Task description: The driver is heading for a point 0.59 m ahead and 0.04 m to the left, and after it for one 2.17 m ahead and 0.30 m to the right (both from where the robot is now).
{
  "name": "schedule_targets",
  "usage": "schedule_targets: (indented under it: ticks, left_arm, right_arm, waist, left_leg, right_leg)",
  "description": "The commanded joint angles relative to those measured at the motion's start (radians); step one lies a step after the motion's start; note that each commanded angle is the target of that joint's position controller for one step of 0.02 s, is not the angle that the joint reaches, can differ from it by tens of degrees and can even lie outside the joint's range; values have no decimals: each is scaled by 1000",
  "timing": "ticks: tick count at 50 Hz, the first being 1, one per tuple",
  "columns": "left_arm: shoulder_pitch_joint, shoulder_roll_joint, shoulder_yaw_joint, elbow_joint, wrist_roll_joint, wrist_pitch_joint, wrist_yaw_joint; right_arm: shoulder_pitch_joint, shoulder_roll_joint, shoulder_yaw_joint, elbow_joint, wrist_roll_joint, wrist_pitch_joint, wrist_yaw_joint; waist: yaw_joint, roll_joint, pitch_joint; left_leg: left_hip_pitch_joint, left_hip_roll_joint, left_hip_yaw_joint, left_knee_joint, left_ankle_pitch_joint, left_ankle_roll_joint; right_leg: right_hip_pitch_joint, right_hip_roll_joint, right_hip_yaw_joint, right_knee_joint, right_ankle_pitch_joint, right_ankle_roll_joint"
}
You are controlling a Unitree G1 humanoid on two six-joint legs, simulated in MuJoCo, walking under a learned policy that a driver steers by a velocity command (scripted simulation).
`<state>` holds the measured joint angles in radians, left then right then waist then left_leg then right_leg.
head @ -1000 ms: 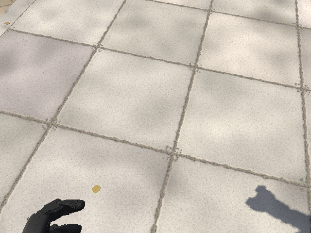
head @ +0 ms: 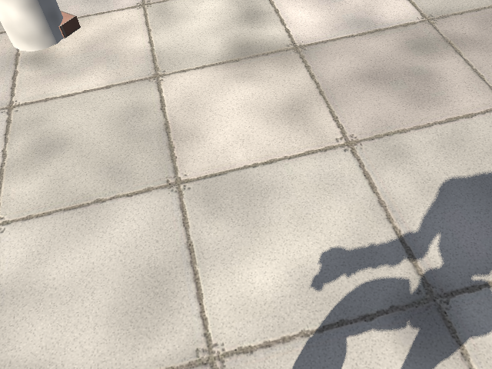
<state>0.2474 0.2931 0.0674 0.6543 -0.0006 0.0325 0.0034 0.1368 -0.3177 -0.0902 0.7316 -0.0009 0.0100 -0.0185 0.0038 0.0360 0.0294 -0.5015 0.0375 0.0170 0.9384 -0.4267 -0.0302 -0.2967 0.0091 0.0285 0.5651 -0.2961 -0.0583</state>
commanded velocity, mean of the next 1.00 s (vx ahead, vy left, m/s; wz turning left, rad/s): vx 0.41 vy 0.00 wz -0.20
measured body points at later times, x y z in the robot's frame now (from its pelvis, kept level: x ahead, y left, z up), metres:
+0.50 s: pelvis +0.17 +0.03 +0.00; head +0.18 +0.04 +0.45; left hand +0.31 +0.29 -0.11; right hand +0.24 -0.26 -0.09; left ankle +0.19 +0.13 -0.74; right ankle +0.07 -0.09 -0.66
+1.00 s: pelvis +0.42 -0.08 +0.00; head +0.46 -0.09 +0.45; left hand +0.62 +0.16 -0.09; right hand +0.43 -0.37 -0.13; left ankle +0.38 +0.08 -0.65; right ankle +0.46 -0.18 -0.74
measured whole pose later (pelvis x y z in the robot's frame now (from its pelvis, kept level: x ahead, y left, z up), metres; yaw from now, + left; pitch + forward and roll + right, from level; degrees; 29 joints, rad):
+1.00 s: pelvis +0.42 -0.08 +0.00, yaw -8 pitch +1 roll +0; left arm 0.16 0.26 0.05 0.69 0.02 -0.08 -0.02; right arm 0.31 -0.31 -0.05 0.83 0.03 -0.04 -0.01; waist -0.02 0.04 0.07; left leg -0.46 0.04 -0.05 1.15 -0.41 -0.02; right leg -0.31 0.01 -0.09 0.45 -0.15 -0.05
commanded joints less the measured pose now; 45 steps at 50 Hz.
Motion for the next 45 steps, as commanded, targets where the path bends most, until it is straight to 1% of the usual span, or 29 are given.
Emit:
schedule_targets:
  ticks: [1,2,4,8,11,14,16,18,19,20,21,22,23,24,25,26,27,29,32,34,36,38,39,40,41,42,43,44,45]
  left_arm:
    - [9,166,39,-55,-11,-42,17]
    - [19,155,33,-55,-6,-46,21]
    - [50,151,32,-48,0,-57,27]
    - [87,180,44,-28,-13,-66,32]
    - [109,195,50,-15,-23,-64,29]
    - [131,180,43,1,-22,-64,20]
    - [125,167,38,8,-19,-62,13]
    - [120,122,21,10,-15,-60,12]
    - [103,73,4,0,-6,-64,11]
    - [146,20,-12,-38,-17,-80,15]
    - [126,100,4,-44,-34,-92,23]
    - [81,153,19,-34,-43,-99,21]
    - [50,141,16,-28,-36,-101,16]
    - [20,129,14,-32,-22,-106,10]
    - [1,117,15,-34,-13,-109,3]
    - [-3,100,11,-34,-12,-110,-3]
    - [-9,80,6,-35,-10,-110,-7]
    - [-57,54,-5,-56,-4,-110,-9]
    - [-154,17,-22,-83,-5,-120,-18]
    - [-214,15,-25,-95,-12,-125,-29]
    - [-254,28,-21,-109,-19,-126,-38]
    - [-271,47,-14,-119,-20,-127,-46]
    - [-261,61,-7,-120,-18,-129,-47]
    - [-214,84,5,-113,-15,-129,-45]
    - [-92,117,25,-81,-13,-129,-38]
    - [74,163,46,-43,-8,-125,-26]
    - [207,271,69,-28,20,-118,-15]
    - [218,218,53,-19,17,-112,-18]
    - [141,154,31,-25,14,-110,-17]
  right_arm:
    - [-85,-117,-38,-85,-3,-41,-1]
    - [-81,-106,-37,-81,-3,-52,5]
    - [-90,-88,-33,-73,2,-71,14]
    - [-139,-57,-19,-75,7,-92,26]
    - [-171,-55,-10,-85,17,-105,39]
    - [-167,-67,-4,-85,23,-120,51]
    - [-128,-81,-6,-76,25,-131,54]
    - [-15,-98,-15,-42,14,-138,46]
    - [111,-134,-25,-21,2,-142,38]
    - [218,-256,-53,9,-12,-135,37]
    - [272,-218,-51,37,6,-131,49]
    - [238,-145,-27,33,15,-131,50]
    - [199,-110,-14,23,8,-126,47]
    - [168,-85,-4,20,4,-121,44]
    - [149,-65,6,18,-2,-118,40]
    - [143,-61,10,17,-5,-116,37]
    - [147,-64,10,21,0,-117,36]
    - [162,-87,6,33,10,-116,31]
    - [188,-114,4,51,17,-108,24]
    - [227,-127,4,68,23,-102,21]
    - [261,-134,4,87,28,-96,20]
    - [272,-141,2,101,32,-86,18]
    - [280,-145,0,105,32,-80,16]
    - [277,-158,-3,106,31,-75,14]
    - [263,-160,-1,103,29,-69,13]
    - [252,-138,11,88,17,-68,11]
    - [345,-21,47,53,-1,-80,16]
    - [387,-15,55,74,18,-94,19]
    - [303,-122,21,63,46,-96,19]
  waist:
    - [19,-195,-13]
    - [14,-194,-21]
    - [20,-171,-35]
    - [42,-189,-13]
    - [60,-190,2]
    - [72,-187,0]
    - [48,-194,1]
    - [-13,-181,-38]
    - [-71,-110,-118]
    - [-63,179,-196]
    - [-90,231,-157]
    - [-86,134,-47]
    - [-70,95,-11]
    - [-57,71,16]
    - [-43,68,25]
    - [-36,81,23]
    - [-33,88,19]
    - [-40,69,26]
    - [-67,55,29]
    - [-87,51,35]
    - [-90,51,46]
    - [-73,50,49]
    - [-57,50,38]
    - [-20,58,3]
    - [54,52,-72]
    - [134,37,-188]
    - [124,-184,-382]
    - [114,-317,-498]
    - [113,-212,-315]
  left_leg:
    - [-288,18,-86,78,119,5]
    - [-260,7,-79,60,175,0]
    - [-234,-8,-75,-25,261,-9]
    - [-131,-38,-76,-251,323,-34]
    - [-59,-44,-77,-364,305,-39]
    - [37,-37,-70,-418,296,-20]
    - [116,-37,-55,-467,278,12]
    - [299,-32,-46,-526,280,53]
    - [480,75,-160,-532,237,102]
    - [726,265,-510,-610,77,239]
    - [739,355,-758,-700,-149,313]
    - [670,331,-678,-707,-182,293]
    - [619,280,-563,-711,-111,263]
    - [570,244,-484,-729,-18,253]
    - [523,217,-420,-745,81,240]
    - [484,192,-369,-763,156,234]
    - [464,180,-329,-775,230,239]
    - [441,170,-260,-796,360,249]
    - [405,137,-159,-799,476,229]
    - [389,138,-133,-803,475,220]
    - [424,170,-139,-798,488,213]
    - [493,200,-138,-765,552,196]
    - [515,207,-146,-728,634,186]
    - [527,203,-143,-657,786,175]
    - [498,170,-117,-513,914,155]
    - [359,121,-95,-298,826,122]
    - [2,-11,-40,105,372,59]
    - [-125,-87,-146,304,-154,40]
    - [-192,-34,-171,374,-122,36]
  right_leg:
    - [196,-249,429,-383,-292,-163]
    - [195,-227,406,-390,-253,-154]
    - [222,-206,367,-389,-153,-148]
    - [184,-172,325,-374,-64,-145]
    - [149,-178,345,-349,-71,-156]
    - [132,-197,384,-322,-77,-155]
    - [128,-197,403,-287,-47,-145]
    - [84,-141,378,-188,11,-108]
    - [0,-84,303,13,34,-67]
    - [-281,55,137,330,-121,5]
    - [-475,55,135,538,-285,32]
    - [-542,7,169,617,-218,21]
    - [-544,-29,136,627,-138,17]
    - [-542,-58,104,594,-73,20]
    - [-510,-87,92,552,-21,23]
    - [-472,-98,73,520,11,31]
    - [-459,-101,52,493,34,41]
    - [-457,-104,21,390,87,65]
    - [-375,-87,-15,171,239,74]
    - [-303,-62,-35,66,325,74]
    - [-277,-53,-25,12,355,58]
    - [-270,-46,-18,-29,314,29]
    - [-228,-35,-18,-44,281,15]
    - [-143,-13,-32,-54,245,-2]
    - [34,10,-53,-80,249,-29]
    - [309,-53,-2,-52,258,-65]
    - [723,-343,373,-38,172,-181]
    - [747,-456,688,-195,122,-255]
    - [597,-418,545,-214,202,-210]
